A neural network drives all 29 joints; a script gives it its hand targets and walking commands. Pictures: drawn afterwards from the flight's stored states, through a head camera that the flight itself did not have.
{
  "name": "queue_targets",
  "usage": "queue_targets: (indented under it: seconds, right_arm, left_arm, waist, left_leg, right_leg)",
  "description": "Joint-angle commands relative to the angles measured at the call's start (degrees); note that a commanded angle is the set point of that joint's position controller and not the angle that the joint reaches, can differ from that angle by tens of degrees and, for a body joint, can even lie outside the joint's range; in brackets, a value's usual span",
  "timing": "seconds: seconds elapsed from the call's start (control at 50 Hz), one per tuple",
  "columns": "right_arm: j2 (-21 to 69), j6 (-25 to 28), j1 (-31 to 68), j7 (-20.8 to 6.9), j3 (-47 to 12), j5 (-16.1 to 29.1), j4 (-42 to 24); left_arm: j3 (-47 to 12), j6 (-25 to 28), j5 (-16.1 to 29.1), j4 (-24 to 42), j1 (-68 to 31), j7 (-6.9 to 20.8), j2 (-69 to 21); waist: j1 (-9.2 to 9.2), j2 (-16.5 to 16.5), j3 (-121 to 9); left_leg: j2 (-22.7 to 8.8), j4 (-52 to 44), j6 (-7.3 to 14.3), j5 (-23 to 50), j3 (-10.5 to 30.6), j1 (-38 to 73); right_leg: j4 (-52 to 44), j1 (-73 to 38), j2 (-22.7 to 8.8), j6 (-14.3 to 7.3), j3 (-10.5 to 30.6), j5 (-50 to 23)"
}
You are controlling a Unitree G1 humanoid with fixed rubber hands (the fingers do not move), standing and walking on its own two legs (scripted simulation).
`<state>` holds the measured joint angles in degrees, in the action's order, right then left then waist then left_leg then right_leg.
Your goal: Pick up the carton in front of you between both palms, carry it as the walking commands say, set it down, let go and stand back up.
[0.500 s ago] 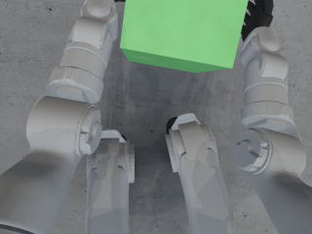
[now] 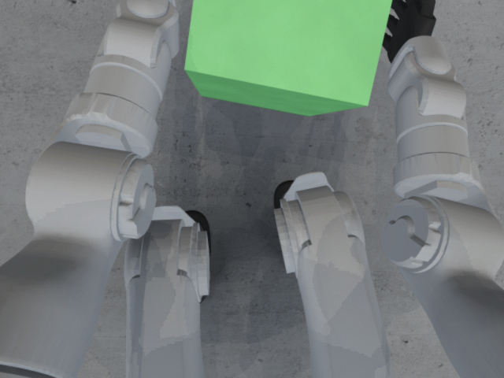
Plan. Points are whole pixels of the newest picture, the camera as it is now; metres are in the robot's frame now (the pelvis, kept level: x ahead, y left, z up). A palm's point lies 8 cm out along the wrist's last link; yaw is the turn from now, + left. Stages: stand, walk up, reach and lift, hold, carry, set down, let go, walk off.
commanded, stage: set down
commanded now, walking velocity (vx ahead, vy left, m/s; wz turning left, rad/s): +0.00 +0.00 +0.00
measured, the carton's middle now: (276, 30) +0.52 -0.12 -0.25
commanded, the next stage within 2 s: let go in 1.72 s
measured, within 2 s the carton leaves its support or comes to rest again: neither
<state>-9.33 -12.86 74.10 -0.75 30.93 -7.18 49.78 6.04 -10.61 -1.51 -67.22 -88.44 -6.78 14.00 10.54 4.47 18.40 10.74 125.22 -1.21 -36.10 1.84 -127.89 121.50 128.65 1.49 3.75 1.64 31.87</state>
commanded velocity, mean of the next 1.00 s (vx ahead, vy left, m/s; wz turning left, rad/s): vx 0.00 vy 0.00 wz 0.00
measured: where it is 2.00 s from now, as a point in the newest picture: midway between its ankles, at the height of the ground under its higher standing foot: (245, 257)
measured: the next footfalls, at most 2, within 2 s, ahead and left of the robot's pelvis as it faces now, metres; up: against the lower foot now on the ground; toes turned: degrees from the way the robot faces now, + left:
none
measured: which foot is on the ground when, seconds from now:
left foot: down 0.00-1.00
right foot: down 0.00-1.00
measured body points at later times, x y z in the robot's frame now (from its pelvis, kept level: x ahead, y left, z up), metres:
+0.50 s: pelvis -0.01 +0.00 -0.01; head +0.37 -0.02 +0.23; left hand +0.58 +0.03 -0.20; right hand +0.47 -0.28 -0.20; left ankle +0.09 +0.10 -0.35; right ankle +0.12 -0.13 -0.35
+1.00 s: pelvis -0.01 -0.01 +0.03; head +0.34 -0.06 +0.32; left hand +0.60 +0.03 -0.09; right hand +0.48 -0.33 -0.09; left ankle +0.09 +0.10 -0.35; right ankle +0.12 -0.13 -0.35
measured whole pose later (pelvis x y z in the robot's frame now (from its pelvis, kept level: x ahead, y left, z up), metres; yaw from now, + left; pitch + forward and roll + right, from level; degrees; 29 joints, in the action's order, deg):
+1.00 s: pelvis -0.01 -0.01 +0.03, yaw -3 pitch +39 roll +0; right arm -15.6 -9.2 71.8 6.4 17.5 9.9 49.8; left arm 2.6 -12.5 5.6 -60.1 -84.6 -6.0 22.2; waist 10.5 2.7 12.5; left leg 3.8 118.5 -0.9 -36.1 0.8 -121.8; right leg 114.3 125.7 1.5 -0.1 -0.5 28.0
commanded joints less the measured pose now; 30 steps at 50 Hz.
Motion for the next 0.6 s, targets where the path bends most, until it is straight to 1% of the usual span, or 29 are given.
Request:
queue_targets:
  seconds: [0.0, 0.18, 0.24, 0.3, 0.34, 0.36, 0.38, 0.4, 0.42, 0.44, 0.46, 0.5, 0.58]
  right_arm:
    - [33.02, 1.68, 32.49, -12.08, -16.6, 3.04, -1.83]
    - [27.64, 1.43, 29.29, -11.73, -11.39, -0.16, 2.14]
    - [25.96, 1.54, 28.35, -11.49, -9.94, -0.81, 2.84]
    - [23.39, 1.97, 27.29, -10.83, -8.18, -1.23, 3.59]
    - [18.94, 2.72, 25.35, -9.59, -6.04, -1.42, 4.6]
    - [15.08, 3.33, 23.51, -8.57, -4.35, -1.54, 5.36]
    - [8.8, 4.22, 20.56, -7.1, -1.77, -1.66, 6.22]
    - [0.02, 5.56, 17.2, -4.89, 0.87, -1.89, 7.18]
    - [-9.2, 7.23, 14.67, -2.04, 2.51, -1.07, 7.72]
    - [-14.68, 8.79, 14.6, 0.45, 2.73, 0.44, 7.98]
    - [-16.71, 9.93, 15.65, 1.96, 1.57, 2.44, 8.33]
    - [-19.18, 11.62, 16.59, 3.26, -1.12, 6.35, 9.79]
    - [-18.2, 13.02, 17.14, 3.06, -7.58, 13.56, 10.34]
  left_arm:
    - [-8.24, 1.78, 2.36, 4.99, -22.59, 11.82, -42.59]
    - [-5.25, 1.24, -0.17, 1.62, -20.24, 12.21, -35.9]
    - [-5.07, 1.27, -0.49, 1.52, -20.13, 12.11, -33.89]
    - [-5.34, 1.55, -0.44, 2.07, -20.89, 11.63, -30.81]
    - [-5.05, 2.02, -0.3, 2.6, -21.01, 10.61, -25.66]
    - [-4.59, 2.36, -0.23, 2.9, -20.68, 9.75, -21.31]
    - [-3.47, 2.75, -0.21, 3.41, -19.54, 8.42, -14.4]
    - [-2.9, 3.09, 0.08, 4.18, -18.29, 6.46, -5.8]
    - [-3.01, 3.61, 0.81, 4.85, -16.94, 4.0, 3.24]
    - [-4.01, 3.91, 1.97, 5.56, -17.76, 2.12, 8.57]
    - [-5.5, 4.03, 3.72, 5.32, -18.9, 1.28, 10.55]
    - [-7.78, 4.34, 6.73, 4.94, -19.54, 0.79, 11.87]
    - [-11.42, 5.19, 10.36, 8.07, -20.5, 1.39, 9.99]
  waist:
    - [5.9, 5.78, -50.75]
    - [4.72, 5.92, -43.56]
    - [4.78, 5.95, -42.67]
    - [5.27, 6.02, -43.07]
    - [5.68, 5.9, -44.03]
    - [5.9, 5.72, -44.54]
    - [5.99, 5.38, -44.94]
    - [6.26, 5.07, -45.68]
    - [6.45, 4.73, -46.91]
    - [7.13, 3.89, -48.79]
    - [7.83, 3.68, -50.55]
    - [8.04, 4.82, -53.42]
    - [7.21, 6.46, -58.98]
  left_leg:
    - [0.05, -10.43, 1.76, 13.01, -1.73, 16.94]
    - [-0.75, -10.45, 1.88, 10.02, -1.2, 15.79]
    - [-1.13, -10.47, 1.78, 9.57, -0.94, 16.41]
    - [-1.64, -10.46, 1.45, 9.51, -0.7, 17.83]
    - [-2.22, -10.53, 1.01, 9.75, -0.71, 19.19]
    - [-2.62, -10.58, 0.67, 9.89, -0.78, 19.98]
    - [-3.13, -10.61, 0.2, 10.0, -0.92, 20.89]
    - [-3.69, -10.55, -0.46, 10.16, -1.16, 21.78]
    - [-4.32, -10.52, -1.08, 10.54, -1.19, 23.05]
    - [-4.86, -10.25, -1.38, 11.5, -0.69, 24.47]
    - [-5.31, -9.76, -1.42, 12.85, 0.04, 25.68]
    - [-5.92, -8.81, -1.36, 15.47, 0.95, 28.04]
    - [-6.63, -7.2, -1.26, 19.57, 0.92, 30.54]
  right_leg:
    - [-7.4, -24.64, 2.77, -2.62, -4.5, -20.29]
    - [-7.59, -20.12, 2.56, -3.42, -3.96, -15.17]
    - [-7.49, -19.48, 2.38, -3.51, -3.99, -14.33]
    - [-7.17, -19.76, 1.97, -3.31, -4.32, -14.21]
    - [-6.96, -20.66, 1.48, -2.89, -4.72, -14.52]
    - [-6.85, -21.39, 1.14, -2.57, -5.0, -14.79]
    - [-6.69, -22.34, 0.67, -2.16, -5.24, -15.17]
    - [-6.56, -23.57, 0.15, -1.81, -5.47, -15.86]
    - [-6.4, -24.89, -0.41, -1.37, -5.81, -16.92]
    - [-6.21, -26.23, -0.81, -1.15, -6.03, -18.34]
    - [-5.78, -26.92, -1.24, -1.11, -6.07, -19.64]
    - [-5.2, -26.85, -1.75, -1.37, -5.58, -22.02]
    - [-4.66, -29.1, -2.15, -2.13, -4.48, -27.58]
